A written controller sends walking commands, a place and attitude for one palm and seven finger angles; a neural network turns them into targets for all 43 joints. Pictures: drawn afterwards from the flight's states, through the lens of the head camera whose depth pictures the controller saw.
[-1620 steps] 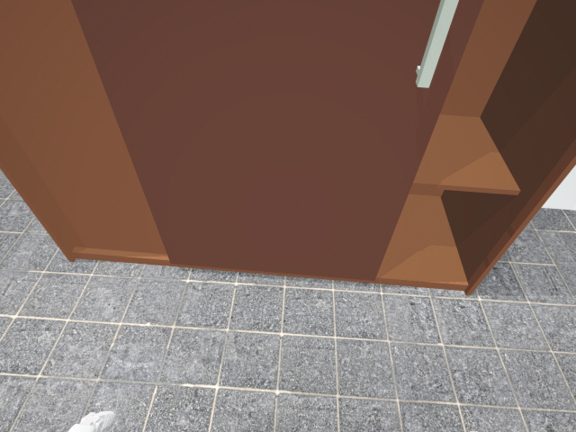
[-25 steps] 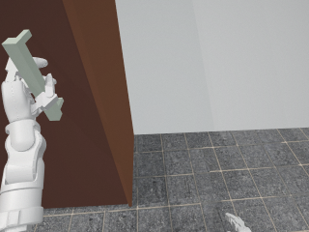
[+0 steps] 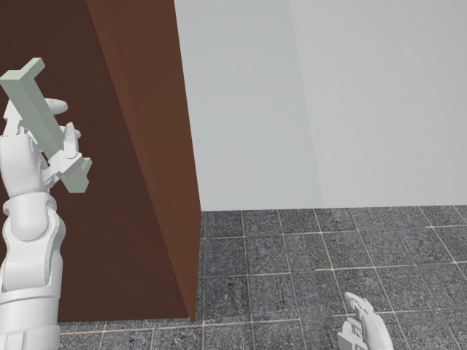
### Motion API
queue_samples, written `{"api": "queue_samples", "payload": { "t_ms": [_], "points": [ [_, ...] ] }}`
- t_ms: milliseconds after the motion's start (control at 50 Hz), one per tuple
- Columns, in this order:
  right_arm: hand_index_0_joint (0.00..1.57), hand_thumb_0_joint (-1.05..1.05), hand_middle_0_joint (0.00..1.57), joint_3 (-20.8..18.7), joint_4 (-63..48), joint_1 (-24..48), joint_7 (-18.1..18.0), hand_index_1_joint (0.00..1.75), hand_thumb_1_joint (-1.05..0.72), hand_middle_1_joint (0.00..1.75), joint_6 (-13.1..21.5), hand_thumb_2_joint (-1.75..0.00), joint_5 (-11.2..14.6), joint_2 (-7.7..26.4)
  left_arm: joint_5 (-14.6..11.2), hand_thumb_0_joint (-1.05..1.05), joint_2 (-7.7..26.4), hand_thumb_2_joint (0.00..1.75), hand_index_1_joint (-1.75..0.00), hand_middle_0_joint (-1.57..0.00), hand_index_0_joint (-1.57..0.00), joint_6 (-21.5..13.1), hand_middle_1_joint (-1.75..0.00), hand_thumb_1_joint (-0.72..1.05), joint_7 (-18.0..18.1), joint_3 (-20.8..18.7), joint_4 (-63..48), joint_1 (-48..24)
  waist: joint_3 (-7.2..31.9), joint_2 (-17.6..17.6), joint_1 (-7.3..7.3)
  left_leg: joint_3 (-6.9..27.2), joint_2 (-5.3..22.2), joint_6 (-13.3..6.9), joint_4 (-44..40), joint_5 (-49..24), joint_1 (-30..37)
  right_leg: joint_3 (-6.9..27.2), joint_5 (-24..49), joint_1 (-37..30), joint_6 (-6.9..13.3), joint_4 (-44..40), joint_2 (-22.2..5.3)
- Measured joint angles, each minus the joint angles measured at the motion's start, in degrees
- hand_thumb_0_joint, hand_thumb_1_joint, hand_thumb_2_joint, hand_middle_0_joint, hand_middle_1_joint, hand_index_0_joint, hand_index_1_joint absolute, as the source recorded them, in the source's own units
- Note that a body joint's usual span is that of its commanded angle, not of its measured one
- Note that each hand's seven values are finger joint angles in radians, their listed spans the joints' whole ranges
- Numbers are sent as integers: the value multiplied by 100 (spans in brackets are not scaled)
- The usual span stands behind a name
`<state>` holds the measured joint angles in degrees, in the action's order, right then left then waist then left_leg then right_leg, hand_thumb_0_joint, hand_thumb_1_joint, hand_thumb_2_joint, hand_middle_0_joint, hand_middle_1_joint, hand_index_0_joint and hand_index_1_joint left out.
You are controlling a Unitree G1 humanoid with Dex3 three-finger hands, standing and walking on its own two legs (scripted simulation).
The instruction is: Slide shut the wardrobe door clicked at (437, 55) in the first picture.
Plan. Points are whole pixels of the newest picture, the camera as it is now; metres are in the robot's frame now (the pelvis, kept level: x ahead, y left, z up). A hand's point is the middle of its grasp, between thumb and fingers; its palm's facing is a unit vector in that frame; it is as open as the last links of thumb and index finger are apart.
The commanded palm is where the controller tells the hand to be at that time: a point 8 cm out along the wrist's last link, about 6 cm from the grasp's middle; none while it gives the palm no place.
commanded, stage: stop walking and hold the door there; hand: left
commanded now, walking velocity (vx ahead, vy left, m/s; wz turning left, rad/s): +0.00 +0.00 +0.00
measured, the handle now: (59, 131) +0.35 +0.30 +0.22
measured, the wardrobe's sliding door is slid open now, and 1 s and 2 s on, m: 0.00 0.00 0.00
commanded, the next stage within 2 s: loosen the grip on the handle in 0.12 s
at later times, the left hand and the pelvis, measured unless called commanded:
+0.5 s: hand (61, 154) +0.31 +0.28 +0.21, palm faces +0.58 -0.80 -0.14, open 10.5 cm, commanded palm +0.27 +0.30 +0.21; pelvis -0.03 -0.02 -0.01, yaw +2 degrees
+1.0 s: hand (58, 150) +0.32 +0.29 +0.21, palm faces +0.51 -0.85 -0.13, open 14.6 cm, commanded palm +0.27 +0.33 +0.21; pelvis +0.02 -0.02 -0.01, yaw +2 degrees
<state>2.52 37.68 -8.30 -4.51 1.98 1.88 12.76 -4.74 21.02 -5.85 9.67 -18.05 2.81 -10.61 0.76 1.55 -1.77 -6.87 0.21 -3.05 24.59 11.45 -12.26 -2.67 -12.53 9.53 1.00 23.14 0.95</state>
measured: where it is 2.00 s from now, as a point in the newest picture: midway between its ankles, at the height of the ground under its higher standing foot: outside the picture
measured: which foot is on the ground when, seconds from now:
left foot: down 0.00-1.00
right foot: down 0.00-1.00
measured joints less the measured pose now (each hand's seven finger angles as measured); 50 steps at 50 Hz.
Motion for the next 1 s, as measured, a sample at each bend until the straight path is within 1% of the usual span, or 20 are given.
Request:
{"api": "queue_samples", "payload": {
  "t_ms": [220, 240, 260, 280, 320, 340, 360, 400, 440, 480, 540, 600, 660, 700, 800, 880, 960, 1000],
  "points": [
    [20, 1, 20, -31, 52, -178, -28, 30, -91, 30, -128, -90, 34, 61, -39, -14, 55, 81, -139, -46, -30, -20, -140, 66, 0, -123, -161, 248, 35, 42, 45, 12, 29, 32, 20, 59, -1, -5, -42, -17, 24, -21, 31],
    [20, 1, 20, -86, 35, -215, 3, 30, -91, 30, -76, -90, 2, 47, 194, -15, 129, 81, -139, -46, -30, -31, -140, 63, -208, -195, -98, 71, -22, 24, -3, 33, 65, 35, 103, 79, -65, -25, -34, 0, 23, -25, 62],
    [20, 1, 20, -167, 61, -277, 29, 30, -91, 30, 36, -90, -107, -1, 340, -17, 215, 80, -139, -46, -30, -109, -141, 58, -491, -198, 108, -235, -68, -68, -103, 52, 64, 42, 135, 65, -137, -48, -33, 83, 45, 43, 59],
    [20, 1, 20, -201, 115, -305, 54, 30, -91, 30, 130, -90, -102, -42, 311, -18, 241, 80, -139, -47, -32, -66, -142, 52, -671, -186, 259, -529, -114, -188, -146, 102, 23, 69, 120, -50, -192, -106, -47, 157, 76, 132, 17],
    [20, 1, 20, -214, 175, -297, 103, 30, -91, 30, 228, -90, -78, -59, 44, -17, 126, 78, -139, -48, -34, 137, -143, 46, -833, -309, 454, -887, -143, -301, -153, 191, -19, 121, 46, -147, -223, -190, -55, 249, 112, 248, -21],
    [20, 1, 20, -220, 181, -277, 111, 30, -91, 30, 272, -90, -84, -47, -108, -15, 40, 77, -139, -48, -36, 219, -143, 43, -842, -438, 508, -923, -141, -301, -136, 194, -30, 130, 43, -162, -218, -192, -66, 251, 127, 269, -32],
    [20, 1, 20, -224, 173, -258, 101, 30, -91, 30, 315, -90, -85, -15, -193, -14, -32, 76, -139, -48, -37, 268, -143, 41, -790, -539, 565, -905, -134, -249, -115, 190, -23, 130, 68, -161, -211, -188, -66, 246, 136, 291, -27],
    [20, 1, 20, -209, 123, -241, 73, 30, -91, 30, 389, -90, -65, 68, -140, -11, -57, 71, -136, -48, -35, 362, -143, 34, -564, -558, 772, -903, -77, -102, -49, 178, -11, 114, 137, -143, -225, -178, -65, 270, 140, 364, -21],
    [20, 1, 20, -173, 79, -251, 53, 30, -91, 30, 457, -90, -53, 130, 51, -8, -35, 64, -134, -47, -34, 370, -142, 24, -270, -508, 1017, -932, -16, 3, 23, 184, -27, 101, 195, -135, -266, -187, -99, 333, 138, 482, -43],
    [20, 1, 20, -120, 69, -273, 43, 30, -91, 30, 506, -90, -52, 143, 232, -6, 27, 57, -132, -47, -31, 293, -142, 11, -55, -458, 1222, -961, 11, 24, 68, 197, -46, 104, 244, -107, -300, -192, -146, 392, 140, 590, -62],
    [20, 1, 20, -50, 131, -327, 24, 30, -91, 30, 570, -90, -71, 103, 362, -3, 136, 44, -130, -45, -29, 17, -140, -11, 36, -433, 1464, -1048, -8, -54, 76, 237, -35, 121, 382, 31, -380, -197, -211, 466, 154, 712, -38],
    [20, 1, 20, -25, 226, -412, 9, 30, -91, 30, 619, -90, -81, 75, 377, -2, 211, 35, -129, -43, -27, -303, -137, -28, -65, -433, 1620, -1212, -70, -148, 42, 331, 8, 150, 583, 95, -511, -241, -265, 542, 196, 820, 26],
    [20, 1, 20, -35, 308, -461, -9, 30, -91, 30, 608, -90, -85, 88, 387, -1, 342, 29, -127, -40, -28, -506, -133, -40, -270, -452, 1593, -1217, -105, -162, 44, 406, 56, 175, 755, 93, -628, -261, -321, 612, 237, 901, 101],
    [20, 1, 20, -69, 320, -508, -39, 30, -91, 30, 586, -90, -76, 104, 311, -1, 426, 26, -126, -40, -28, -558, -132, -45, -396, -519, 1457, -1053, -93, -130, 54, 402, 87, 198, 832, 170, -662, -242, -358, 626, 247, 914, 136],
    [20, 1, 20, -130, 383, -578, -101, 30, -91, 30, 573, -90, -52, 170, -156, -1, 425, 22, -121, -44, -28, -575, -132, -52, -691, -689, 1030, -626, -43, -26, 15, 399, 105, 210, 893, 343, -654, -224, -439, 567, 241, 853, 161],
    [20, 1, 20, -138, 332, -530, -102, 30, -91, 30, 560, -90, -68, 182, -343, -1, 319, 21, -118, -47, -27, -399, -132, -54, -780, -797, 518, -293, 43, -35, -53, 346, 44, 178, 824, 412, -623, -169, -532, 589, 214, 876, 103],
    [20, 1, 20, -144, 202, -402, -91, 30, -91, 30, 517, -90, -55, 170, -423, -1, 225, 21, -117, -49, -27, -107, -131, -55, -850, -822, 137, -130, 120, -39, -120, 330, -17, 152, 783, 454, -602, -151, -615, 595, 173, 906, 43],
    [20, 1, 20, -132, 147, -299, -102, 30, -91, 30, 469, -90, -43, 147, -464, -1, 230, 20, -116, -50, -26, 5, -131, -55, -897, -833, 52, -98, 150, -44, -137, 327, -38, 143, 770, 468, -594, -148, -638, 594, 161, 911, 23]
  ]
}}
